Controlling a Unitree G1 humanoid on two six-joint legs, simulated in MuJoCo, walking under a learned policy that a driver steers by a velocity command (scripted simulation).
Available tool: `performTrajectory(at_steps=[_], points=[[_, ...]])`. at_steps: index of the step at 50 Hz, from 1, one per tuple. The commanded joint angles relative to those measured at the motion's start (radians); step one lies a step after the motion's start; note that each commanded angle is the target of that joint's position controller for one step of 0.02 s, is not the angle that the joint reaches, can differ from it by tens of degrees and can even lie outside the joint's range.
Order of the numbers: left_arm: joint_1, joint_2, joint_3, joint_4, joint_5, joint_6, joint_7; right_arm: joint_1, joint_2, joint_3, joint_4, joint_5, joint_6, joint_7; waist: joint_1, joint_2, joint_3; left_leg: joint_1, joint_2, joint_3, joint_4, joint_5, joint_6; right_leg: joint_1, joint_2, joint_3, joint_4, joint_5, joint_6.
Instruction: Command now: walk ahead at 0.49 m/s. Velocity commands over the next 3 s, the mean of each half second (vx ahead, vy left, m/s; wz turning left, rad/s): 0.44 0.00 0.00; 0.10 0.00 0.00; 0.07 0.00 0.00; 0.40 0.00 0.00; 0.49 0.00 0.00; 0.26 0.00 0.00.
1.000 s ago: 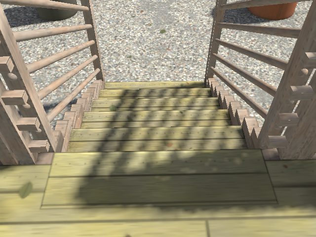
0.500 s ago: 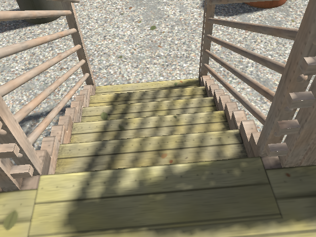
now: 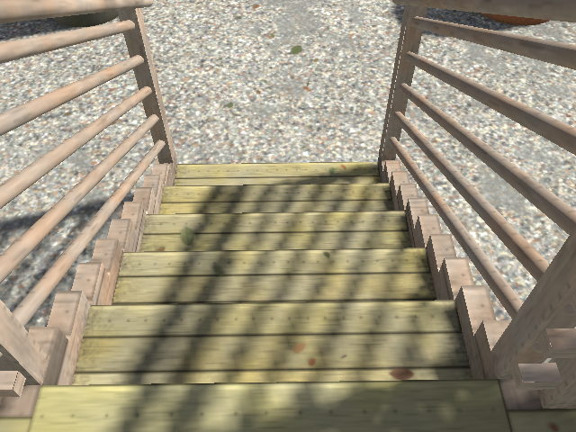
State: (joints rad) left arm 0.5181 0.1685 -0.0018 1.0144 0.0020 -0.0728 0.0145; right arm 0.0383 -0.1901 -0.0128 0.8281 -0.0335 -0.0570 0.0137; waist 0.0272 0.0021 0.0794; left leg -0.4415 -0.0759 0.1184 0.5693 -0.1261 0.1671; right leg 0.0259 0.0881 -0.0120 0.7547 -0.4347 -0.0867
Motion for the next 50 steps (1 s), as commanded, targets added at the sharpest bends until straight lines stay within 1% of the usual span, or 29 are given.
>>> performTrajectory(at_steps=[1,2,3,4,6,8,12,15,17,19,21,22,23,24,25,26,27,29,30,31,32,34,39,42,44,45,46,48,50], points=[[0.033,0.134,0.032,-0.094,0.021,-0.006,0.001,0.331,-0.234,-0.08,0.063,0.029,0.012,-0.005,-0.107,0.092,-0.265,0.649,0.453,-0.804,-0.295,-0.23,0.253,-0.646,-0.035,0.091,0.717,0.004,-0.013],[-0.087,0.17,0.042,-0.123,0.027,-0.01,-0.005,0.224,-0.155,-0.06,0.032,0.026,0.006,-0.007,-0.089,0.025,-0.109,0.484,0.42,-0.68,-0.355,-0.361,0.219,-0.673,-0.087,0.085,0.646,0.082,-0.015],[-0.124,0.151,0.043,-0.131,0.026,-0.01,-0.013,0.197,-0.118,-0.051,0.039,0.018,-0.004,-0.006,-0.057,-0.011,-0.015,0.341,0.38,-0.591,-0.402,-0.296,0.184,-0.64,-0.113,0.078,0.572,0.102,-0.014],[-0.127,0.134,0.043,-0.132,0.031,0.001,-0.017,0.211,-0.096,-0.041,0.053,0.014,-0.018,-0.01,-0.026,-0.026,0.007,0.26,0.337,-0.514,-0.412,-0.196,0.148,-0.586,-0.141,0.089,0.502,0.107,-0.005],[-0.083,0.076,0.033,-0.113,0.034,0.027,-0.027,0.258,-0.081,-0.03,0.088,0.012,-0.041,-0.013,0.012,-0.005,0.0,0.175,0.292,-0.396,-0.43,-0.054,0.112,-0.495,-0.151,0.067,0.41,0.115,0.017],[-0.133,0.08,0.038,-0.132,0.034,0.043,-0.027,0.312,-0.115,-0.034,0.113,0.023,-0.055,-0.011,0.014,0.023,0.002,0.172,0.27,-0.319,-0.439,0.048,0.105,-0.522,-0.168,0.042,0.312,0.178,0.032],[-0.344,0.07,0.032,-0.19,0.027,0.05,-0.032,0.379,-0.119,-0.024,0.138,0.03,-0.052,-0.016,-0.033,0.055,0.04,0.207,0.208,-0.219,-0.449,0.125,0.058,-0.585,-0.18,-0.02,0.049,0.389,0.057],[-0.443,0.082,0.027,-0.214,0.021,0.048,-0.031,0.454,-0.134,-0.024,0.161,0.036,-0.048,-0.025,-0.071,0.055,0.035,0.299,0.222,-0.218,-0.441,0.189,0.038,-0.618,-0.173,-0.03,-0.051,0.476,0.065],[-0.498,0.091,0.028,-0.239,0.024,0.043,-0.031,0.48,-0.125,-0.017,0.171,0.043,-0.035,-0.031,-0.08,0.04,0.048,0.385,0.213,-0.186,-0.381,0.422,0.008,-0.637,-0.146,-0.04,-0.106,0.497,0.064],[-0.527,0.072,0.019,-0.253,0.009,0.035,-0.021,0.508,-0.123,-0.01,0.184,0.035,-0.024,-0.036,-0.091,0.051,0.017,0.421,0.209,-0.146,-0.283,0.662,-0.01,-0.57,-0.101,-0.074,-0.134,0.449,0.054],[-0.455,0.063,0.015,-0.226,0.028,0.019,-0.025,0.47,-0.126,-0.009,0.173,0.018,-0.003,-0.04,-0.073,0.094,-0.049,0.443,0.207,-0.137,-0.181,0.831,-0.027,-0.47,-0.062,-0.077,-0.123,0.404,0.023],[-0.375,0.066,0.015,-0.196,0.037,0.012,-0.016,0.446,-0.139,-0.013,0.166,0.021,0.002,-0.044,-0.035,0.098,-0.076,0.448,0.204,-0.154,-0.117,0.877,-0.031,-0.394,-0.04,-0.069,-0.148,0.36,0.006],[-0.271,0.095,0.025,-0.165,0.031,-0.001,-0.015,0.42,-0.137,-0.011,0.165,0.025,0.004,-0.049,0.014,0.103,-0.096,0.438,0.198,-0.153,-0.018,0.869,-0.041,-0.301,-0.04,-0.055,-0.222,0.416,-0.011],[-0.154,0.137,0.035,-0.133,0.038,-0.018,-0.01,0.415,-0.13,-0.009,0.162,0.039,0.003,-0.049,0.07,0.045,-0.145,0.357,0.165,-0.131,0.157,0.685,-0.066,-0.122,-0.111,0.001,-0.308,0.726,-0.033],[-0.04,0.234,0.057,-0.115,0.056,-0.026,-0.008,0.483,-0.076,0.002,0.137,0.058,-0.003,-0.05,0.062,-0.136,-0.311,0.16,0.078,-0.084,0.498,0.101,-0.098,0.177,-0.384,0.224,-0.229,1.192,-0.122],[-0.055,0.21,0.052,-0.119,0.008,-0.006,-0.02,0.652,-0.055,-0.001,0.195,0.075,0.01,-0.049,0.008,-0.225,-0.493,0.034,-0.039,-0.133,0.753,-0.528,-0.118,0.3,-0.531,0.446,-0.221,1.391,-0.284],[-0.117,0.171,0.045,-0.142,-0.01,0.009,-0.026,0.606,-0.116,-0.02,0.216,0.043,0.025,-0.051,0.008,-0.076,-0.378,-0.02,-0.001,-0.2,0.776,-0.474,-0.127,0.141,-0.49,0.374,-0.294,1.227,-0.298],[-0.298,0.098,0.021,-0.183,0.016,0.013,-0.02,0.416,-0.105,-0.022,0.162,0.043,0.037,-0.051,-0.02,-0.054,-0.123,-0.047,0.069,-0.186,0.669,-0.383,-0.146,-0.12,-0.41,0.226,-0.427,1.005,-0.238],[-0.314,0.078,0.01,-0.18,0.021,0.01,-0.013,0.38,-0.103,-0.025,0.147,0.038,0.056,-0.052,-0.045,-0.057,-0.089,0.01,0.089,-0.193,0.585,-0.343,-0.154,-0.21,-0.376,0.172,-0.465,0.958,-0.202],[-0.295,0.066,0.002,-0.168,0.028,0.007,-0.002,0.397,-0.1,-0.028,0.156,0.034,0.081,-0.048,-0.055,-0.083,-0.1,0.079,0.087,-0.193,0.544,-0.311,-0.16,-0.251,-0.353,0.146,-0.477,0.942,-0.174],[-0.271,0.064,-0.004,-0.161,0.019,0.004,-0.003,0.42,-0.076,-0.025,0.176,0.028,0.1,-0.048,-0.064,-0.043,-0.114,0.133,0.086,-0.188,0.506,-0.292,-0.168,-0.276,-0.33,0.123,-0.489,0.902,-0.149],[-0.278,0.076,-0.008,-0.154,0.028,-0.001,0.003,0.455,-0.039,-0.017,0.185,0.024,0.126,-0.044,-0.09,-0.085,-0.116,0.206,0.085,-0.173,0.41,-0.261,-0.171,-0.345,-0.296,0.066,-0.506,0.82,-0.117],[-0.274,0.11,-0.008,-0.124,0.02,0.033,0.014,0.28,-0.078,-0.011,0.123,0.025,0.149,-0.033,-0.046,-0.131,-0.072,0.226,0.079,-0.143,0.129,-0.219,-0.169,-0.343,-0.245,0.115,-0.595,0.239,-0.043],[-0.285,0.126,-0.001,-0.116,0.013,0.06,0.022,0.274,-0.075,-0.002,0.119,0.025,0.139,-0.033,-0.053,-0.107,-0.058,0.295,0.078,-0.123,-0.041,-0.183,-0.161,-0.358,-0.245,0.167,-0.602,0.014,-0.052],[-0.247,0.133,0.007,-0.097,0.012,0.075,0.025,0.292,-0.076,0.007,0.123,0.017,0.126,-0.035,-0.057,-0.051,-0.041,0.357,0.105,-0.152,-0.196,-0.107,-0.144,-0.38,-0.225,0.185,-0.595,-0.06,-0.008],[-0.227,0.12,0.008,-0.092,0.011,0.081,0.025,0.282,-0.108,0.006,0.121,0.012,0.116,-0.036,-0.037,-0.006,-0.019,0.323,0.145,-0.211,-0.23,-0.117,-0.129,-0.366,-0.195,0.173,-0.579,-0.013,0.02],[-0.223,0.108,0.008,-0.096,0.007,0.088,0.023,0.232,-0.124,0.005,0.126,0.022,0.106,-0.036,-0.005,0.101,0.031,0.163,0.148,-0.241,-0.264,-0.191,-0.115,-0.284,-0.152,0.108,-0.564,0.069,0.034],[-0.255,0.102,0.006,-0.092,0.011,0.092,0.019,0.161,-0.087,0.021,0.111,0.031,0.075,-0.04,0.005,0.123,-0.015,0.117,0.147,-0.247,-0.321,-0.154,-0.133,-0.143,-0.144,0.088,-0.482,0.202,0.029],[-0.246,0.119,0.011,-0.079,0.01,0.083,0.0,0.168,-0.08,0.029,0.113,0.033,0.062,-0.053,0.005,0.073,-0.046,0.149,0.143,-0.243,-0.328,-0.139,-0.136,-0.132,-0.139,0.082,-0.467,0.222,0.038]])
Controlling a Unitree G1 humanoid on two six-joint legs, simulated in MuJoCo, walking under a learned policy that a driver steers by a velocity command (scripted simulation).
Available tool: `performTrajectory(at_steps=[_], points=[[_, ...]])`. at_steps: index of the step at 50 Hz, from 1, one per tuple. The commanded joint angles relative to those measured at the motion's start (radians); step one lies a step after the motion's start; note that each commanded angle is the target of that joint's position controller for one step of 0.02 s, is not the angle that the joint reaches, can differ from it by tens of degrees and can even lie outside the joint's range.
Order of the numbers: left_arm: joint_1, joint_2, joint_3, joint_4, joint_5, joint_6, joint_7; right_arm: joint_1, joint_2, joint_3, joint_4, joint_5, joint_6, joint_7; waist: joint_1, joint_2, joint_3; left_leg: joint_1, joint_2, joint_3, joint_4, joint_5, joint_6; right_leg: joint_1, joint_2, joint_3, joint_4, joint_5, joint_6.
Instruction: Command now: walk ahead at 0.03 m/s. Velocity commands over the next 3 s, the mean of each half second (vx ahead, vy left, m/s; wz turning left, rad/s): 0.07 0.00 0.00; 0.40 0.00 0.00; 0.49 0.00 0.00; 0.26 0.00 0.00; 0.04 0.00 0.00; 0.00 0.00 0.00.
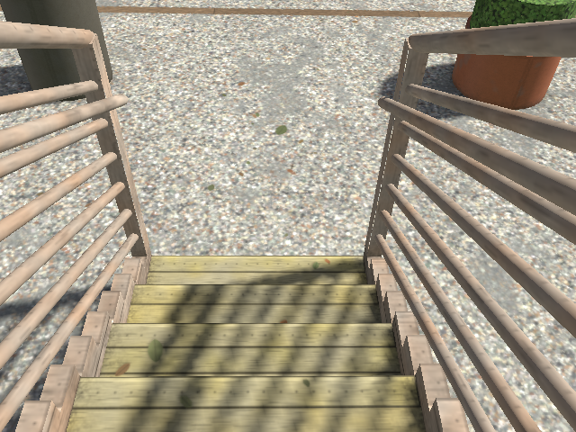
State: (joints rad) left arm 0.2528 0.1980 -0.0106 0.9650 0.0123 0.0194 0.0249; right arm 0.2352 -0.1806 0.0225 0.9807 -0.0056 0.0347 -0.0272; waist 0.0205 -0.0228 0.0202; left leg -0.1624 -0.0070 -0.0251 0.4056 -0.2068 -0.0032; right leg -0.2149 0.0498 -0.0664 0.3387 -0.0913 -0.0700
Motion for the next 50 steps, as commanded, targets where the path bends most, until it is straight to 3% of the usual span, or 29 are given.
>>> performTrajectory(at_steps=[1,6,7,16,17,20,21,23,25,26,28,30,31,32,33,34,35,36,37,39,40,43,44,46,47,48,49,50], points=[[0.02,0.079,0.017,-0.022,0.003,-0.014,-0.015,-0.021,-0.098,-0.006,-0.035,0.005,-0.03,-0.015,0.01,0.073,0.012,-0.116,0.073,-0.099,-0.165,-0.053,0.037,0.1,-0.104,0.138,-0.056,-0.122,0.024],[-0.013,0.083,0.008,0.004,-0.001,-0.018,-0.02,-0.019,-0.105,0.001,-0.028,0.003,-0.03,-0.01,-0.003,0.03,0.018,-0.109,0.076,-0.097,-0.163,-0.037,0.045,0.084,-0.101,0.138,-0.055,-0.1,0.035],[-0.007,0.084,0.009,0.013,-0.006,-0.015,-0.017,0.002,-0.104,0.002,-0.02,-0.003,-0.034,-0.007,-0.01,0.02,0.015,-0.098,0.078,-0.095,-0.159,-0.027,0.052,0.08,-0.106,0.143,-0.049,-0.103,0.03],[-0.028,0.096,0.004,0.043,-0.005,-0.009,-0.011,-0.012,-0.1,0.01,0.003,-0.001,-0.042,-0.001,-0.007,0.025,0.006,-0.078,0.074,-0.086,-0.151,0.025,0.056,0.076,-0.114,0.15,-0.038,-0.076,0.025],[-0.016,0.086,0.0,0.054,-0.005,-0.008,-0.012,0.004,-0.088,0.015,0.015,-0.002,-0.042,0.0,-0.006,0.025,-0.02,-0.066,0.069,-0.085,-0.169,-0.045,0.054,0.092,-0.111,0.152,-0.056,-0.132,0.027],[0.011,0.12,0.011,0.068,0.001,0.001,-0.015,0.025,-0.142,-0.011,0.023,-0.01,-0.029,0.005,-0.008,0.043,0.013,-0.094,0.037,-0.088,-0.154,-0.339,0.086,0.029,-0.072,0.13,-0.022,-0.403,-0.004],[0.008,0.125,0.016,0.068,0.003,0.003,-0.018,0.029,-0.146,-0.016,0.018,-0.012,-0.025,0.009,-0.015,0.047,0.056,-0.111,0.045,-0.108,-0.163,-0.418,0.101,-0.022,-0.058,0.123,-0.004,-0.466,-0.013],[-0.021,0.099,0.015,0.056,0.006,-0.005,-0.024,0.061,-0.152,-0.026,0.023,-0.009,-0.023,0.01,-0.034,0.089,0.096,-0.082,0.095,-0.19,-0.209,-0.466,0.133,-0.101,-0.028,0.085,0.071,-0.412,-0.011],[-0.036,0.082,0.015,0.046,0.024,-0.02,-0.033,0.102,-0.185,-0.047,0.038,-0.009,-0.027,0.004,-0.046,0.156,0.087,-0.033,0.192,-0.302,-0.284,-0.474,0.185,-0.141,-0.008,0.008,0.23,-0.264,0.001],[-0.031,0.093,0.018,0.042,0.029,-0.028,-0.036,0.102,-0.192,-0.055,0.037,-0.005,-0.029,0.004,-0.04,0.144,0.087,-0.046,0.223,-0.323,-0.29,-0.464,0.205,-0.135,-0.035,0.016,0.27,-0.248,-0.002],[0.035,0.107,0.026,0.047,0.025,-0.046,-0.042,0.048,-0.208,-0.065,0.023,0.006,-0.03,0.005,0.019,0.145,0.098,-0.1,0.212,-0.304,-0.228,-0.443,0.205,-0.069,-0.063,0.032,0.204,-0.274,-0.028],[0.233,0.119,0.043,0.116,0.027,-0.052,-0.039,-0.051,-0.179,-0.068,-0.023,0.013,-0.029,0.01,0.111,0.055,0.114,-0.309,0.128,-0.196,-0.062,-0.354,0.183,0.192,-0.066,0.07,0.053,-0.308,-0.053],[0.323,0.197,0.07,0.131,0.028,-0.052,-0.026,-0.091,-0.112,-0.053,-0.052,0.023,-0.029,0.019,0.152,-0.174,0.105,-0.522,-0.018,-0.026,0.237,-0.298,0.121,0.341,-0.218,0.385,-0.12,-0.566,-0.11],[0.363,0.232,0.085,0.129,0.014,-0.053,-0.024,-0.079,-0.162,-0.068,-0.079,-0.007,-0.03,0.018,0.145,-0.25,0.114,-0.635,-0.061,0.005,0.473,-0.342,0.102,0.349,-0.381,0.65,-0.189,-0.493,-0.172],[0.307,0.198,0.079,0.1,0.007,-0.059,-0.019,-0.065,-0.202,-0.079,-0.071,-0.005,-0.039,0.018,0.097,-0.083,0.141,-0.661,-0.018,-0.075,0.592,-0.28,0.105,0.309,-0.394,0.624,-0.174,-0.387,-0.191],[0.237,0.193,0.08,0.075,0.009,-0.069,-0.015,-0.049,-0.179,-0.075,-0.07,0.004,-0.048,0.026,0.054,-0.012,0.129,-0.622,0.018,-0.096,0.606,-0.197,0.101,0.262,-0.38,0.542,-0.184,-0.306,-0.183],[0.182,0.179,0.08,0.043,0.019,-0.077,-0.009,-0.006,-0.176,-0.08,-0.046,0.006,-0.051,0.037,0.014,-0.006,0.088,-0.579,0.05,-0.096,0.61,-0.143,0.098,0.243,-0.345,0.468,-0.191,-0.264,-0.16],[0.166,0.133,0.066,0.03,0.02,-0.075,-0.007,0.009,-0.166,-0.08,-0.038,-0.013,-0.048,0.05,-0.005,0.006,0.067,-0.556,0.073,-0.101,0.6,-0.101,0.083,0.235,-0.337,0.422,-0.204,-0.22,-0.155],[0.186,0.141,0.069,0.037,0.012,-0.076,-0.004,0.043,-0.149,-0.076,-0.019,-0.038,-0.038,0.061,-0.006,-0.021,0.036,-0.477,0.071,-0.062,0.617,-0.091,0.058,0.189,-0.309,0.355,-0.2,-0.131,-0.151],[0.226,0.127,0.061,0.048,0.004,-0.077,0.001,0.003,-0.141,-0.078,-0.034,-0.032,-0.019,0.07,-0.005,-0.026,0.058,-0.485,0.068,-0.028,0.601,-0.02,0.035,0.17,-0.274,0.256,-0.184,0.066,-0.134],[0.272,0.14,0.065,0.054,0.021,-0.083,0.003,0.005,-0.139,-0.081,-0.025,-0.032,-0.014,0.074,0.01,-0.021,0.048,-0.497,0.055,-0.011,0.651,0.072,0.045,0.178,-0.269,0.216,-0.127,0.149,-0.142],[0.345,0.142,0.057,0.06,0.015,-0.075,0.007,-0.033,-0.151,-0.091,-0.032,-0.041,-0.014,0.078,0.023,-0.031,0.071,-0.604,0.06,-0.001,0.659,0.136,0.058,0.221,-0.264,0.199,-0.037,0.305,-0.132],[0.366,0.121,0.052,0.079,0.014,-0.083,0.016,-0.123,-0.181,-0.105,-0.09,-0.029,-0.033,0.074,0.043,-0.049,0.102,-0.697,0.062,-0.066,0.547,0.215,0.061,0.299,-0.229,0.191,-0.006,0.197,-0.114],[0.395,0.129,0.052,0.085,0.011,-0.091,0.041,-0.207,-0.174,-0.099,-0.121,-0.03,-0.064,0.072,0.08,-0.075,0.11,-0.731,0.054,-0.037,0.409,0.359,0.062,0.333,-0.227,0.196,0.059,0.219,-0.109],[0.352,0.121,0.049,0.076,0.026,-0.094,0.042,-0.255,-0.159,-0.091,-0.146,-0.031,-0.061,0.076,0.07,-0.058,0.151,-0.655,0.052,0.0,0.3,0.486,0.058,0.219,-0.181,0.157,0.042,0.105,-0.105],[0.315,0.096,0.039,0.064,0.011,-0.094,0.037,-0.306,-0.114,-0.077,-0.163,-0.038,-0.061,0.08,0.082,-0.017,0.138,-0.512,0.055,0.039,0.219,0.624,0.057,0.116,-0.171,0.134,0.051,-0.008,-0.103],[0.301,0.096,0.036,0.061,0.004,-0.102,0.033,-0.3,-0.099,-0.074,-0.169,-0.036,-0.059,0.084,0.08,-0.015,0.133,-0.409,0.053,0.056,0.195,0.708,0.065,0.034,-0.17,0.133,0.065,-0.076,-0.101],[0.266,0.111,0.042,0.056,0.01,-0.116,0.03,-0.251,-0.109,-0.081,-0.158,-0.029,-0.046,0.084,0.06,-0.034,0.125,-0.315,0.06,0.053,0.163,0.724,0.066,-0.038,-0.157,0.098,0.109,-0.107,-0.095]])
Over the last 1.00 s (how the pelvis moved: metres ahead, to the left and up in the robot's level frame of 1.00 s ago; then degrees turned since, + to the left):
0.31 -0.03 0.03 0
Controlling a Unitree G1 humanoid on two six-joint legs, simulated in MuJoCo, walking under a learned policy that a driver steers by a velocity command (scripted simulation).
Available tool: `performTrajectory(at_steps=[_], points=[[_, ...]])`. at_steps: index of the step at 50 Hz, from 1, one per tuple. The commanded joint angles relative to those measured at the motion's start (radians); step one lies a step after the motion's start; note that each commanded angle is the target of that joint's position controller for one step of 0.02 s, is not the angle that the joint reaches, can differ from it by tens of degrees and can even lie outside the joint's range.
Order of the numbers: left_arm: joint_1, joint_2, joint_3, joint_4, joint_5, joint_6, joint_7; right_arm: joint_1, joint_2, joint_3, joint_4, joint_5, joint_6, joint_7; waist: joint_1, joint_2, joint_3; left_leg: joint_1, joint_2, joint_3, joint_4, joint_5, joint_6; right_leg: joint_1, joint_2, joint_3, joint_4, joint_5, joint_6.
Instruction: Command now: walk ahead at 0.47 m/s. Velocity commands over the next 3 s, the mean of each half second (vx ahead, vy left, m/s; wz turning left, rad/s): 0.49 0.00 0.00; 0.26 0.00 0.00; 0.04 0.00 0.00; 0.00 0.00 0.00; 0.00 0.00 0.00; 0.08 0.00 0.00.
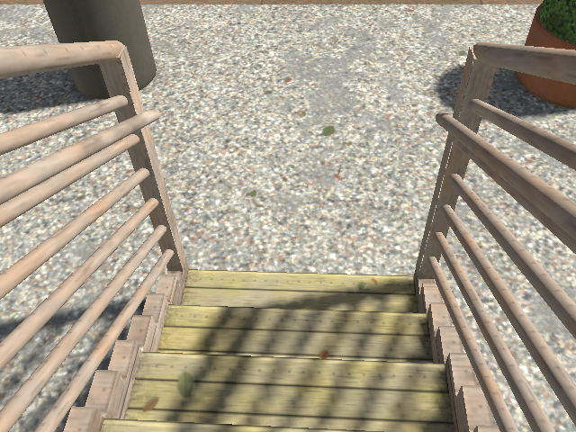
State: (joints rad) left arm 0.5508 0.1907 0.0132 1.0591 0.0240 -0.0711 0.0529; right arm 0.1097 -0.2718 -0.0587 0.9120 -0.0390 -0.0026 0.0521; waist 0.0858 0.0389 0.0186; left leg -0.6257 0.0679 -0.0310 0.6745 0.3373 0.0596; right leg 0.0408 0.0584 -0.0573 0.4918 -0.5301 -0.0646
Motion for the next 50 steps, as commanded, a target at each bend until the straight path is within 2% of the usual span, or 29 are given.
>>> performTrajectory(at_steps=[1,4,6,8,9,10,11,12,13,14,16,18,19,21,26,29,31,32,33,34,35,36,37,38,39,42,44,47,50], points=[[-0.02,0.116,0.017,-0.036,-0.005,-0.036,-0.009,-0.134,-0.019,0.003,-0.1,0.009,-0.005,-0.002,0.006,-0.092,0.13,0.206,-0.018,0.081,-0.115,0.189,0.01,-0.326,-0.174,0.095,-0.039,0.345,-0.098],[0.009,0.076,0.007,-0.015,0.01,-0.039,0.0,-0.103,-0.007,0.009,-0.104,0.007,0.0,-0.02,0.008,-0.088,0.133,0.252,0.009,0.066,-0.2,0.277,0.024,-0.29,-0.167,0.06,0.218,0.367,-0.078],[-0.067,0.092,0.002,-0.033,0.032,-0.025,-0.015,0.29,-0.05,-0.019,0.045,0.019,0.0,-0.044,-0.139,-0.089,-0.056,0.547,-0.078,0.173,-0.085,0.181,0.05,-0.287,-0.145,0.048,0.612,0.68,-0.067],[0.021,0.16,0.041,0.012,-0.012,0.0,0.011,0.385,-0.047,-0.021,0.075,-0.048,-0.026,-0.051,-0.202,0.11,0.001,0.716,-0.008,0.176,-0.583,0.176,0.049,-0.334,-0.06,0.028,1.166,0.515,-0.078],[0.095,0.113,0.055,0.001,-0.036,0.009,0.015,0.441,-0.114,-0.03,0.098,-0.036,-0.046,-0.044,-0.139,0.219,-0.048,1.043,0.172,0.001,-0.222,0.685,0.095,-0.75,0.053,0.035,1.543,-0.34,-0.049],[0.145,0.064,0.042,-0.013,-0.096,0.005,0.041,0.572,-0.159,-0.032,0.114,0.004,-0.063,-0.029,-0.138,0.197,-0.199,1.303,0.37,-0.187,0.049,1.109,0.165,-0.999,0.028,0.171,1.616,-0.338,-0.05],[0.118,0.097,0.049,0.016,-0.061,0.0,0.04,0.582,-0.117,-0.025,0.118,0.032,-0.058,-0.019,-0.155,0.016,-0.193,1.19,0.365,-0.165,-0.065,0.764,0.173,-1.052,-0.035,0.175,1.427,-0.185,-0.063],[0.058,0.122,0.063,0.035,-0.023,0.009,0.029,0.503,-0.08,-0.014,0.092,0.026,-0.057,-0.024,-0.135,-0.001,-0.091,1.0,0.317,-0.148,-0.144,0.26,0.201,-1.068,-0.077,0.154,1.321,-0.041,-0.063],[0.033,0.106,0.067,0.021,0.011,0.03,0.013,0.429,-0.104,-0.027,0.075,0.003,-0.045,-0.045,-0.099,0.054,-0.107,0.848,0.379,-0.297,-0.172,-0.214,0.311,-1.053,-0.122,0.142,1.332,-0.058,-0.044],[-0.062,0.106,0.072,0.005,0.023,0.042,0.001,0.36,-0.024,0.008,0.049,0.008,-0.069,-0.055,-0.086,0.016,-0.018,0.613,0.361,-0.322,-0.237,-0.345,0.318,-1.012,-0.169,0.213,1.077,0.114,0.001],[-0.231,0.059,0.066,-0.05,-0.002,0.064,-0.034,0.307,-0.026,0.029,0.053,0.016,-0.083,-0.056,-0.03,-0.035,0.143,0.173,0.217,-0.178,-0.366,-0.425,0.251,-0.768,-0.182,0.138,0.646,0.364,0.067],[-0.098,-0.022,0.043,0.035,0.036,0.086,-0.048,0.318,-0.097,0.014,0.083,0.007,-0.091,-0.051,0.001,0.052,0.051,0.024,0.144,-0.085,-0.302,-0.299,0.22,-0.464,-0.137,0.036,0.661,0.606,0.063],[-0.072,-0.01,0.046,0.038,0.027,0.094,-0.05,0.315,-0.093,0.017,0.079,0.021,-0.086,-0.047,0.019,0.06,0.042,0.036,0.138,-0.076,-0.284,-0.294,0.212,-0.469,-0.142,0.038,0.668,0.613,0.054],[-0.293,0.066,0.066,-0.036,0.001,0.032,-0.051,0.324,-0.003,0.035,0.12,0.062,-0.127,-0.064,-0.044,-0.004,0.09,0.171,0.042,-0.035,-0.184,-0.509,0.166,-0.56,-0.141,0.055,0.282,1.034,0.012],[-0.476,0.039,0.038,-0.132,-0.006,0.032,-0.045,0.427,-0.026,0.028,0.149,0.011,-0.071,-0.079,-0.164,0.015,0.116,0.34,0.067,-0.086,0.016,-0.605,0.152,-0.556,-0.138,0.059,0.065,0.954,0.011],[-0.364,0.046,0.054,-0.133,-0.001,0.038,-0.035,0.455,0.026,0.038,0.182,-0.034,-0.022,-0.108,-0.146,-0.035,0.16,0.421,0.048,-0.033,0.305,-0.385,0.134,-0.446,-0.116,-0.005,-0.178,0.938,-0.022],[0.097,0.104,0.082,0.028,0.012,0.021,-0.059,0.352,-0.045,0.026,0.171,-0.019,-0.014,-0.123,0.067,-0.015,-0.015,0.243,0.048,-0.02,0.759,-0.188,0.115,0.084,-0.148,0.037,-0.178,1.021,-0.055],[0.22,0.19,0.095,0.083,0.004,0.029,-0.076,0.307,-0.025,0.018,0.169,0.004,-0.035,-0.102,0.174,-0.244,-0.067,0.044,-0.183,0.12,1.259,-0.967,0.028,0.258,-0.187,0.024,-0.077,1.349,-0.1],[0.114,0.215,0.078,0.043,0.006,0.023,-0.087,0.518,0.007,0.019,0.111,0.091,-0.038,-0.112,-0.045,-0.345,-0.206,-0.3,-0.195,0.02,1.444,-1.234,0.01,0.556,-0.435,0.294,0.189,1.672,-0.163],[0.066,0.184,0.069,0.015,-0.022,0.031,-0.089,0.445,-0.025,0.029,0.087,0.085,-0.033,-0.127,0.004,-0.281,-0.277,-0.369,-0.133,0.015,1.363,-1.183,0.02,0.502,-0.464,0.362,0.108,1.335,-0.196],[-0.001,0.123,0.041,-0.013,-0.018,0.024,-0.086,0.37,-0.066,0.017,0.098,0.036,-0.027,-0.118,-0.01,-0.081,-0.097,-0.362,-0.088,-0.038,1.176,-0.983,0.026,0.264,-0.406,0.302,0.006,0.994,-0.177],[-0.084,0.202,0.071,-0.003,-0.006,0.026,-0.062,0.371,-0.041,0.016,0.072,-0.01,-0.006,-0.097,-0.094,-0.186,-0.073,-0.326,-0.042,-0.042,1.06,-0.919,-0.003,0.068,-0.483,0.433,-0.063,0.591,-0.278],[-0.152,0.107,0.038,-0.052,0.012,0.012,-0.061,0.347,-0.094,-0.004,0.112,-0.02,0.015,-0.084,-0.108,-0.037,-0.027,-0.202,-0.032,-0.062,0.907,-0.788,-0.022,-0.13,-0.421,0.375,-0.104,0.558,-0.268],[-0.12,0.131,0.04,-0.022,0.012,-0.012,-0.062,0.312,-0.062,-0.01,0.109,-0.04,0.029,-0.083,-0.1,-0.139,0.025,-0.165,-0.039,-0.093,0.839,-0.722,-0.032,-0.258,-0.434,0.408,-0.064,0.678,-0.281],[-0.127,0.095,0.026,-0.005,-0.002,-0.026,-0.062,0.263,-0.023,-0.001,0.101,-0.019,0.037,-0.084,-0.132,-0.067,0.105,-0.082,-0.028,-0.084,0.607,-0.591,-0.06,-0.424,-0.342,0.277,-0.092,0.737,-0.221],[-0.174,0.109,0.01,-0.024,-0.004,-0.019,-0.056,0.348,0.069,0.022,0.156,-0.01,0.072,-0.073,-0.188,-0.151,-0.024,0.273,-0.071,0.046,0.457,-0.441,-0.054,-0.559,-0.254,0.127,-0.045,0.948,-0.136],[-0.189,0.107,0.004,-0.044,-0.018,-0.007,-0.065,0.326,0.019,0.012,0.159,0.002,0.073,-0.068,-0.19,-0.14,-0.021,0.287,-0.066,0.031,0.502,-0.379,-0.021,-0.582,-0.259,0.158,-0.02,0.804,-0.113],[0.065,0.102,0.008,0.035,0.015,-0.012,-0.05,-0.011,-0.028,-0.018,0.037,-0.011,0.04,-0.078,-0.002,-0.098,0.077,-0.344,-0.05,-0.171,0.377,-0.341,-0.008,-0.128,-0.31,0.375,0.129,0.384,-0.197],[0.005,0.142,0.02,0.03,0.037,-0.016,-0.019,-0.049,-0.028,-0.025,0.007,-0.009,-0.016,-0.094,-0.019,-0.029,0.086,-0.311,-0.086,-0.208,0.268,-0.312,-0.028,-0.201,-0.332,0.391,0.208,0.477,-0.206]])
Over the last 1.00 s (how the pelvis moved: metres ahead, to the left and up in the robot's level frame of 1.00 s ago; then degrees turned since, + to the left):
0.22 0.00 -0.03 0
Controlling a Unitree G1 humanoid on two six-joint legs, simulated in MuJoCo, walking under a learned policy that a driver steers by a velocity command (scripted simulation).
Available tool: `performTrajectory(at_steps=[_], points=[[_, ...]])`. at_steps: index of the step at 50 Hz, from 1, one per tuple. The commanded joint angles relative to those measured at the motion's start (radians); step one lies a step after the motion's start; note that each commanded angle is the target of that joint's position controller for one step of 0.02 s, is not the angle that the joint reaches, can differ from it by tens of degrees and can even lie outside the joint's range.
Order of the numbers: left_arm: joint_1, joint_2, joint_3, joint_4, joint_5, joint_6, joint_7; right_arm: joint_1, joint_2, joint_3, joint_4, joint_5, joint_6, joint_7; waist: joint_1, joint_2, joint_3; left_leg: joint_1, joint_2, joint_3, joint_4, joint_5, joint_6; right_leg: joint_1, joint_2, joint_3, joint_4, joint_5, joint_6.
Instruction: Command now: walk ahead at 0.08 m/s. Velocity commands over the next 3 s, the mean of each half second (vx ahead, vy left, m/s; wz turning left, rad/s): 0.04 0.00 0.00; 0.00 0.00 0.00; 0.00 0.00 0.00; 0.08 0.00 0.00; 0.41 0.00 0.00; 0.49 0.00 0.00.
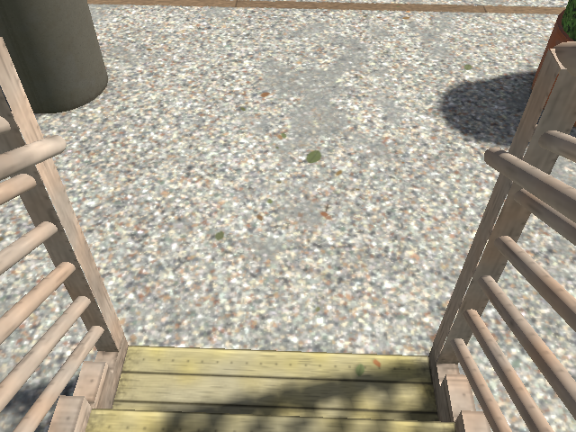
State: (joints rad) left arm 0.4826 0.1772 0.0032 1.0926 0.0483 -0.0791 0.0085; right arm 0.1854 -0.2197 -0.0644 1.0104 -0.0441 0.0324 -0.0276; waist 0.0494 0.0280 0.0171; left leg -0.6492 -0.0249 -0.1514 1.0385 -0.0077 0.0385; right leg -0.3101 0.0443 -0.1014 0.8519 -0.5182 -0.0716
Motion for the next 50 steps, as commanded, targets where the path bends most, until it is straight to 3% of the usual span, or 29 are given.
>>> performTrajectory(at_steps=[1,2,5,7,9,10,11,12,13,14,15,16,17,20,21,23,29,34,36,39,42,43,44,45,46,47,48,49,50], points=[[0.059,0.151,0.032,-0.014,-0.016,-0.029,0.024,-0.138,-0.068,-0.012,-0.093,-0.008,-0.051,-0.017,0.002,-0.043,0.066,-0.155,0.021,-0.043,-0.165,0.088,-0.014,0.038,-0.288,0.381,-0.11,0.36,-0.17],[-0.036,0.118,0.025,-0.051,-0.027,-0.033,0.024,-0.115,-0.04,0.004,-0.095,0.003,-0.057,0.003,-0.037,0.01,0.067,0.059,-0.001,0.024,-0.24,0.384,-0.012,-0.179,-0.235,0.312,-0.095,0.144,-0.141],[-0.076,0.101,0.028,-0.048,-0.051,0.014,0.065,-0.052,0.029,0.035,-0.079,0.031,-0.051,0.036,-0.042,-0.084,0.066,0.397,0.033,0.1,-0.458,0.378,-0.036,-0.326,-0.181,0.231,-0.051,-0.026,-0.085],[-0.067,0.11,0.036,-0.048,-0.037,0.042,0.077,0.021,-0.005,0.033,-0.057,0.043,-0.064,0.032,-0.046,-0.085,0.123,0.47,0.081,0.118,-0.731,0.418,-0.039,-0.283,-0.161,0.212,0.079,0.069,-0.088],[0.066,0.086,0.038,-0.03,-0.023,0.061,0.057,0.221,-0.088,0.008,0.024,0.029,-0.09,0.052,-0.054,0.0,0.068,0.64,0.086,0.183,-0.866,0.466,-0.027,-0.192,-0.073,0.143,0.35,0.175,-0.086],[0.103,0.063,0.043,-0.044,-0.025,0.061,0.034,0.351,-0.14,-0.007,0.067,0.023,-0.107,0.056,-0.088,0.092,-0.033,0.849,0.19,0.065,-0.714,0.848,-0.004,-0.325,0.016,0.107,0.635,-0.167,-0.073],[0.159,0.03,0.045,-0.061,-0.084,0.065,0.041,0.403,-0.173,-0.01,0.073,0.032,-0.116,0.063,-0.071,0.195,-0.132,1.018,0.328,0.025,-0.416,1.279,0.054,-0.556,0.073,0.082,0.97,-0.524,-0.046],[0.158,0.043,0.042,-0.058,-0.086,0.072,0.053,0.363,-0.182,-0.018,0.073,0.06,-0.109,0.066,-0.055,0.204,-0.186,0.966,0.365,-0.057,-0.391,1.05,0.107,-0.64,0.037,0.102,1.149,-0.439,-0.045],[0.117,0.043,0.04,-0.074,-0.058,0.072,0.06,0.322,-0.21,-0.031,0.043,0.079,-0.105,0.054,-0.057,0.171,-0.175,0.818,0.393,-0.138,-0.526,0.543,0.181,-0.654,0.024,0.123,1.219,-0.279,-0.041],[0.012,0.046,0.038,-0.101,-0.03,0.074,0.064,0.262,-0.208,-0.033,0.013,0.064,-0.098,0.028,-0.073,0.162,-0.145,0.69,0.42,-0.256,-0.687,0.047,0.252,-0.684,0.019,0.107,1.252,-0.132,-0.022],[-0.14,0.067,0.043,-0.149,-0.014,0.091,0.068,0.211,-0.159,-0.009,-0.016,0.049,-0.085,0.003,-0.078,0.07,-0.066,0.551,0.407,-0.266,-0.745,-0.033,0.283,-0.676,0.005,0.139,1.243,-0.041,0.01],[-0.176,0.071,0.041,-0.174,-0.019,0.11,0.075,0.158,-0.092,0.025,-0.037,0.018,-0.074,-0.015,-0.05,0.005,-0.044,0.418,0.397,-0.203,-0.744,0.042,0.291,-0.589,-0.009,0.166,1.152,0.021,0.031],[-0.202,0.052,0.036,-0.183,-0.023,0.129,0.084,0.171,-0.085,0.032,-0.044,-0.002,-0.075,-0.026,-0.051,0.001,-0.03,0.351,0.378,-0.176,-0.729,0.182,0.296,-0.555,0.014,0.154,1.167,0.011,0.049],[-0.223,0.025,0.021,-0.221,-0.01,0.166,0.083,0.252,-0.111,0.038,-0.044,0.01,-0.096,-0.019,-0.05,0.022,-0.06,0.393,0.349,-0.128,-0.671,0.427,0.289,-0.618,0.08,0.152,1.28,-0.045,0.06],[-0.213,0.035,0.024,-0.228,-0.015,0.164,0.079,0.267,-0.086,0.047,-0.048,0.019,-0.101,-0.016,-0.04,-0.016,-0.055,0.403,0.278,-0.078,-0.631,0.294,0.256,-0.643,0.085,0.179,1.151,0.086,0.065],[-0.275,0.021,0.02,-0.261,0.004,0.169,0.071,0.308,-0.079,0.054,-0.044,0.031,-0.104,-0.027,-0.059,0.049,-0.053,0.447,0.245,-0.088,-0.599,0.176,0.234,-0.716,0.114,0.199,1.166,0.135,0.092],[-0.421,0.034,0.016,-0.388,0.011,0.156,0.077,0.362,-0.112,0.043,-0.112,0.036,-0.092,-0.027,-0.11,0.09,-0.083,0.52,0.259,-0.195,-0.636,-0.091,0.272,-0.847,0.12,0.193,1.259,0.08,0.141],[-0.451,0.067,0.024,-0.472,-0.024,0.171,0.071,0.304,-0.151,0.029,-0.18,0.022,-0.086,-0.022,-0.103,0.039,-0.068,0.396,0.28,-0.182,-0.72,-0.195,0.286,-0.728,0.104,0.133,1.352,0.026,0.127],[-0.457,0.057,0.014,-0.517,-0.035,0.183,0.055,0.276,-0.184,0.022,-0.205,0.01,-0.078,-0.021,-0.114,0.137,-0.077,0.398,0.339,-0.222,-0.825,-0.085,0.312,-0.64,0.07,0.102,1.44,-0.129,0.101],[-0.464,0.067,0.003,-0.559,-0.036,0.184,0.067,0.191,-0.195,0.028,-0.254,0.003,-0.07,-0.048,-0.095,0.038,-0.091,0.407,0.304,-0.101,-0.82,0.073,0.271,-0.483,0.001,0.122,1.202,-0.192,0.067],[-0.307,0.022,-0.038,-0.523,-0.037,0.173,0.043,0.135,-0.231,0.002,-0.265,0.043,-0.019,-0.054,-0.043,0.125,-0.097,0.229,0.223,0.042,-0.962,-0.048,0.167,-0.041,0.003,0.06,0.653,-0.462,-0.012],[-0.308,0.004,-0.045,-0.528,-0.055,0.167,0.037,0.262,-0.234,-0.018,-0.227,0.079,0.007,-0.061,-0.102,0.186,-0.062,0.311,0.232,-0.015,-1.026,-0.277,0.157,-0.073,0.072,0.04,0.434,-0.753,-0.048],[-0.222,0.023,-0.043,-0.494,-0.07,0.148,0.033,0.324,-0.218,-0.033,-0.198,0.097,0.04,-0.054,-0.073,0.043,0.034,0.343,0.208,-0.051,-0.884,-0.526,0.097,-0.116,0.082,0.148,0.093,-0.633,-0.096],[-0.046,0.13,-0.006,-0.439,-0.042,0.136,0.018,0.221,-0.176,-0.039,-0.261,0.079,0.037,-0.029,0.056,-0.235,0.149,-0.119,0.108,0.012,-0.523,-0.794,0.006,0.052,-0.106,0.686,-0.145,-0.517,-0.182],[0.077,0.214,0.01,-0.416,-0.037,0.119,0.051,0.006,-0.186,-0.05,-0.387,0.038,-0.003,0.013,0.201,-0.417,0.247,-0.568,-0.026,-0.28,-0.44,-0.776,0.001,0.162,-0.32,1.213,-0.313,0.003,-0.245],[0.107,0.19,0.003,-0.35,-0.023,0.091,0.063,-0.03,-0.151,-0.046,-0.374,0.054,-0.047,0.029,0.173,-0.208,0.256,-0.592,-0.057,-0.481,-0.395,-0.594,0.005,0.191,-0.333,1.172,-0.321,0.323,-0.192],[-0.01,0.204,0.008,-0.325,0.005,0.089,0.072,0.013,-0.118,-0.042,-0.369,0.071,-0.061,0.029,0.063,-0.202,0.194,-0.537,-0.098,-0.441,-0.346,-0.498,-0.005,0.166,-0.319,1.02,-0.259,0.515,-0.154],[-0.048,0.19,0.005,-0.312,0.015,0.089,0.062,0.026,-0.107,-0.038,-0.343,0.058,-0.052,0.024,0.019,-0.214,0.127,-0.436,-0.127,-0.329,-0.235,-0.42,-0.028,0.102,-0.25,0.837,-0.155,0.635,-0.123],[-0.109,0.142,-0.005,-0.311,0.004,0.088,0.041,0.065,-0.093,-0.032,-0.306,0.05,-0.03,0.013,-0.052,-0.174,0.061,-0.291,-0.159,-0.236,-0.075,-0.326,-0.039,-0.023,-0.207,0.671,-0.049,0.73,-0.105]])
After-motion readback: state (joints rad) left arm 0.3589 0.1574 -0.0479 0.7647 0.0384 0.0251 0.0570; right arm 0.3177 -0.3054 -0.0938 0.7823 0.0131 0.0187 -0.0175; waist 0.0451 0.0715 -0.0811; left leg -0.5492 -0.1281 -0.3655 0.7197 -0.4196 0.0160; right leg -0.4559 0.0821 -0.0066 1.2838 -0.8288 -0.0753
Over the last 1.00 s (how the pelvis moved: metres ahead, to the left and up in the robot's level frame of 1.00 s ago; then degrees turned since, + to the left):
0.54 0.03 -0.36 1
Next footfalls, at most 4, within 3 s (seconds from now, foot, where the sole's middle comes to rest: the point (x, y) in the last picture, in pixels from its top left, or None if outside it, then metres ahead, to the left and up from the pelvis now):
0.18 left None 0.20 0.15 -0.90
0.88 right None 0.00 -0.08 -0.73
1.32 left None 0.13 0.16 -0.76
1.88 left None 0.23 0.12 -0.90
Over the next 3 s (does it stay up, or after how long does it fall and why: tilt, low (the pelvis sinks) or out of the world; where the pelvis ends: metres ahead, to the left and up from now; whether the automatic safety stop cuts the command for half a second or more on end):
stays up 0.58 -0.01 -0.32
